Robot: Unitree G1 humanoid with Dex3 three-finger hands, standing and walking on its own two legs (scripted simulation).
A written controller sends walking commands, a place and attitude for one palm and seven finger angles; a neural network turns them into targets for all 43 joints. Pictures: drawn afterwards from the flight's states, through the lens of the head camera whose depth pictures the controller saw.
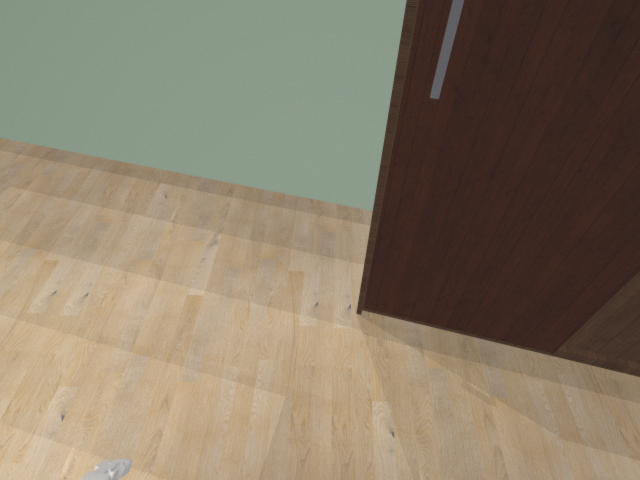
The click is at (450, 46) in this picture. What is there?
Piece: wardrobe's sliding door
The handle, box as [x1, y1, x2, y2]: [430, 0, 463, 98]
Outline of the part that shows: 463,0 452,1 430,93 430,97 438,98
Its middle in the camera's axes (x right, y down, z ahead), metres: +0.22 -0.37 +0.63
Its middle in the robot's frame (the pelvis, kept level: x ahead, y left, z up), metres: +0.76 -0.18 +0.25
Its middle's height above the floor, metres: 1.02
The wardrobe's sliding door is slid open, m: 0.00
